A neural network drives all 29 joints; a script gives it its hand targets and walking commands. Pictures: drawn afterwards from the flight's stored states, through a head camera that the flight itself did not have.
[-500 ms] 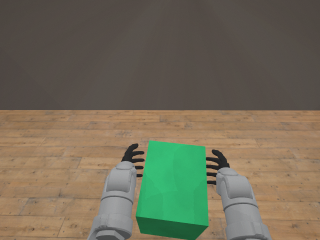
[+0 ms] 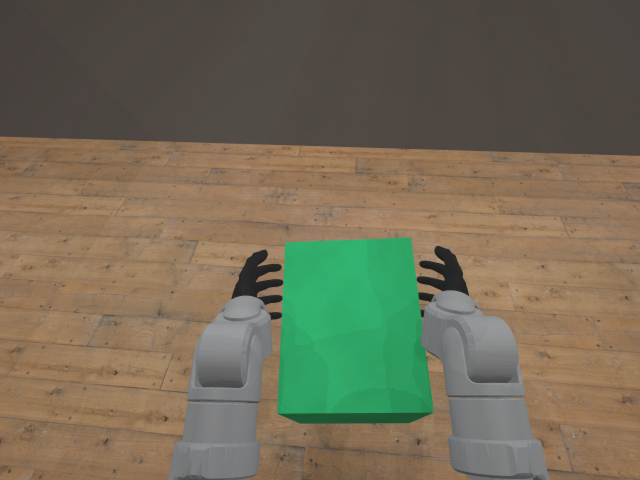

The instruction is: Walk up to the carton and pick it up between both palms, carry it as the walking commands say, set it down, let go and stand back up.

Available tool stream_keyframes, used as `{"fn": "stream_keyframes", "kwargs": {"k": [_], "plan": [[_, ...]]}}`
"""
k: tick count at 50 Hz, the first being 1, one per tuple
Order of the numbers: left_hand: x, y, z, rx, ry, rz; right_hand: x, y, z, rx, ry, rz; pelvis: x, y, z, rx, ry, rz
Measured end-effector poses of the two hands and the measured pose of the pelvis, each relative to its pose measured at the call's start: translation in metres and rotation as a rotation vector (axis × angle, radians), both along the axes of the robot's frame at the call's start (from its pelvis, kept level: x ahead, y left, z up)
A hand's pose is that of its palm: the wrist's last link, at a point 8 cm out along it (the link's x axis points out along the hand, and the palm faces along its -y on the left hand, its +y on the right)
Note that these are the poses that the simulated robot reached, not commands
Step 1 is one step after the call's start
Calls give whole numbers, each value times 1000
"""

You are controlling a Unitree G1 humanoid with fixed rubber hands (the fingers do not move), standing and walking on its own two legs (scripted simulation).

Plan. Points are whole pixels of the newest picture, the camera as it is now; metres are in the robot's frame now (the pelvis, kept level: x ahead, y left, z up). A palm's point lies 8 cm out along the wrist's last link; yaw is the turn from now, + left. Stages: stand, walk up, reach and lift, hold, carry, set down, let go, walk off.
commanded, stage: carry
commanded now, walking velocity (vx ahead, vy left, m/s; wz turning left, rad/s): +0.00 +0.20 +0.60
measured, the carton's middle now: (351, 338) +0.32 -0.02 -0.02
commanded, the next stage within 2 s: none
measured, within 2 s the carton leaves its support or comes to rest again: neither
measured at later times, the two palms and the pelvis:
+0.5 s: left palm (13, 404) +0.20 +0.33 +0.09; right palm (252, 349) +0.26 +0.10 +0.08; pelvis -0.06 +0.13 +0.00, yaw +15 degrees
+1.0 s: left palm out of the picture +0.03 +0.51 +0.10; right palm out of the picture +0.15 +0.30 +0.11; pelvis -0.18 +0.26 +0.00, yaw +33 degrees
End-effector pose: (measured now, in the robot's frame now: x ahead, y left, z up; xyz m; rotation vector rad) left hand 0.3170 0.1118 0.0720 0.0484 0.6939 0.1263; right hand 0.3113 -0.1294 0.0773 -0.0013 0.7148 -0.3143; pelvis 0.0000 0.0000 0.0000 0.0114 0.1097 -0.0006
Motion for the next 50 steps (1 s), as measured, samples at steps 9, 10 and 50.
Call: {"fn": "stream_keyframes", "kwargs": {"k": [9, 10, 50], "plan": [[-35, 53, 14, -3, 56, 131, -13, 51, -8, 62, 68, 136, -20, 22, -2, -12, -10, 121], [-40, 60, 14, -18, 71, 137, -16, 57, -6, 53, 84, 144, -22, 26, 1, -8, -13, 135], [-288, 398, 29, -33, 34, 507, -165, 433, 35, 64, -15, 552, -184, 264, -1, 29, -41, 573]]}}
